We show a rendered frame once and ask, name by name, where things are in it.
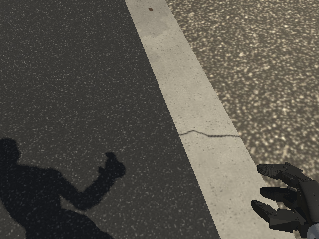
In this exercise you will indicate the robot right hand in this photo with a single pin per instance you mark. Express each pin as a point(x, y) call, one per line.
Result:
point(303, 203)

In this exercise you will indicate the right robot forearm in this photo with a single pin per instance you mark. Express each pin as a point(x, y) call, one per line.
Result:
point(313, 231)

